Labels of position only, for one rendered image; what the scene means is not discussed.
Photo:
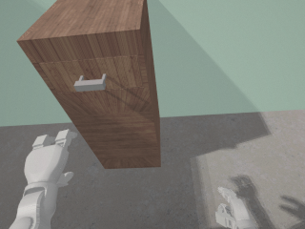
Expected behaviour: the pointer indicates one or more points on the left robot forearm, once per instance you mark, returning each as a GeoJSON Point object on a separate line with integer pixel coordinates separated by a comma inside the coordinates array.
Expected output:
{"type": "Point", "coordinates": [37, 206]}

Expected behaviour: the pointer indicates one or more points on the right robot forearm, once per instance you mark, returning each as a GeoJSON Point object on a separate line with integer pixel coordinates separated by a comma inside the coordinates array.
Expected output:
{"type": "Point", "coordinates": [244, 224]}

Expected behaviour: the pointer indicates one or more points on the cabinet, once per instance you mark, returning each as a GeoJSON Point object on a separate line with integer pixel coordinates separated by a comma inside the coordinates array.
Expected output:
{"type": "Point", "coordinates": [122, 125]}

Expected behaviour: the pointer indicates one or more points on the robot left hand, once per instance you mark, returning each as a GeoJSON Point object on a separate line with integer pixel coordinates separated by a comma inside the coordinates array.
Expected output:
{"type": "Point", "coordinates": [46, 162]}

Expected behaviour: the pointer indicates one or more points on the handle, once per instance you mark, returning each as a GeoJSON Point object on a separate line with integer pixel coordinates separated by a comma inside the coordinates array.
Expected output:
{"type": "Point", "coordinates": [90, 85]}

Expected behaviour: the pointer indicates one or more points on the drawer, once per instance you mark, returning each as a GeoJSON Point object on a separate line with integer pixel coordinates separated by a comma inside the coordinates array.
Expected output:
{"type": "Point", "coordinates": [122, 71]}

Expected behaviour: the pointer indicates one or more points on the robot right hand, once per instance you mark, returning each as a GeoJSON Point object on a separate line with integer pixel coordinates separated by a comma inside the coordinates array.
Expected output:
{"type": "Point", "coordinates": [226, 215]}

